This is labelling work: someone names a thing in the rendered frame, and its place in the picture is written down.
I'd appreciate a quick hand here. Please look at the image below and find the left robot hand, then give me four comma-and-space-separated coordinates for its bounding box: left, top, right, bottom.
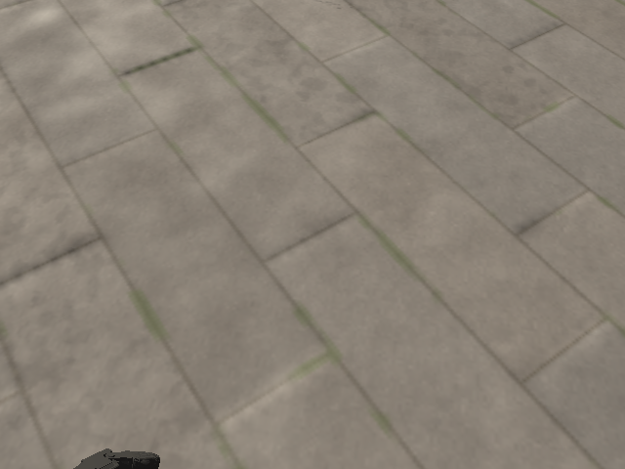
73, 448, 160, 469

